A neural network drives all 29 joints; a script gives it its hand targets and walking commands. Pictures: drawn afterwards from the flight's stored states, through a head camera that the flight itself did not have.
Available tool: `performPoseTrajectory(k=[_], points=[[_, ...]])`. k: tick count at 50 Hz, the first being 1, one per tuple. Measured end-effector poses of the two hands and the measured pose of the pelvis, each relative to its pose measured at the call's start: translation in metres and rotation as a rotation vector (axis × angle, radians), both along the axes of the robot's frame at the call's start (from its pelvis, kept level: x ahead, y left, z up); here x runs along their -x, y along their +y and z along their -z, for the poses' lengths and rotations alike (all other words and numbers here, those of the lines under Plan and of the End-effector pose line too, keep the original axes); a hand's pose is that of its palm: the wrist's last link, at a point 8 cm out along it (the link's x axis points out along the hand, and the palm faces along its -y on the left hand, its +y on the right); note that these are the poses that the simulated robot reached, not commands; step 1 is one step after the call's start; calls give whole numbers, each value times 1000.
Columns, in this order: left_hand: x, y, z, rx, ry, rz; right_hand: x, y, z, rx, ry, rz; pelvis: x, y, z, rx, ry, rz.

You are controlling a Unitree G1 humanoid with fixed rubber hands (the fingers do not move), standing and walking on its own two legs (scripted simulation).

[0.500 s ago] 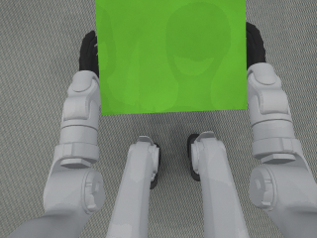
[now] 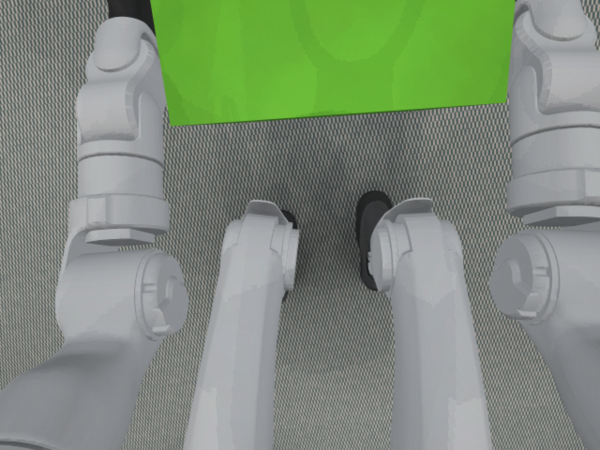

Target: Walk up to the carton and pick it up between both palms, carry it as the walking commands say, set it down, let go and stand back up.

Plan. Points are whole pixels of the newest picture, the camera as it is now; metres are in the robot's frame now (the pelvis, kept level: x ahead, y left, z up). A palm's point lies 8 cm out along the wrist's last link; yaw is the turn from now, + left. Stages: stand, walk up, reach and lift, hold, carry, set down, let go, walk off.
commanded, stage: set down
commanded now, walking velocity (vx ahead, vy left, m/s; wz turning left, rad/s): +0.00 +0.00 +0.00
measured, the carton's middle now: out of the picture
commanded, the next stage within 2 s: none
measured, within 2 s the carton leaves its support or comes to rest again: rests again in 1.42 s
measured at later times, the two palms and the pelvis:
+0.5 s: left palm out of the picture +0.55 +0.16 -0.23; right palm out of the picture +0.55 -0.20 -0.24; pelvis +0.01 -0.01 -0.06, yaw +1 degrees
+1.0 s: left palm out of the picture +0.56 +0.17 -0.25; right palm out of the picture +0.58 -0.19 -0.25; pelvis +0.01 -0.01 -0.09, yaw +1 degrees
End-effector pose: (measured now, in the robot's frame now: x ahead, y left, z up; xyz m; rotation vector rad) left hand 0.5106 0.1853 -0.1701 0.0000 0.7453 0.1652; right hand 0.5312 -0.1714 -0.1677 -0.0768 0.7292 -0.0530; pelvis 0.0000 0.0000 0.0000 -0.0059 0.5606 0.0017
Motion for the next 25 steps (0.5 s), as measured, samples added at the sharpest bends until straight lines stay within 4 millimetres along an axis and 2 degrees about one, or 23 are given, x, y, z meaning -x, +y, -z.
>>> performPoseTrajectory(k=[3, 5, 12, 15, 20, 25], points=[[1, -1, 16, -6, -8, -8, 3, 0, 20, -14, -8, 7, 4, 3, 9, 8, -17, -2], [0, -3, 21, -12, 3, -4, 4, -2, 27, -23, 3, 18, 5, 5, 15, 12, -14, -2], [-18, -13, 4, -24, -36, 12, -4, -13, 17, -34, -36, 38, 10, 2, 30, 4, -50, -3], [-28, -19, 7, -16, -18, 16, -11, -19, 20, -62, -17, 66, 8, -2, 39, -5, -10, -3], [-35, -26, 28, -18, 27, 25, -19, -26, 41, -87, 27, 83, -2, -7, 52, -17, 90, -3], [-38, -26, 60, -31, 34, 26, -24, -27, 76, -82, 35, 68, -10, -10, 64, -29, 115, -4]])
